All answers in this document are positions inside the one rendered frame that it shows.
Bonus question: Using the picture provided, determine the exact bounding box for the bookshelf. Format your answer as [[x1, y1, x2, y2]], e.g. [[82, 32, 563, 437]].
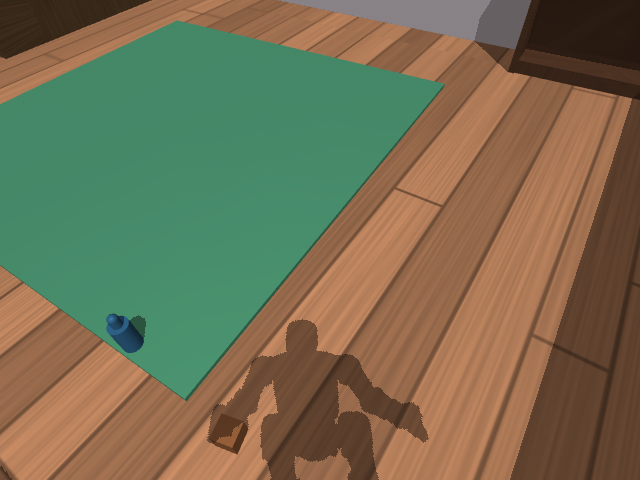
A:
[[508, 0, 640, 100]]

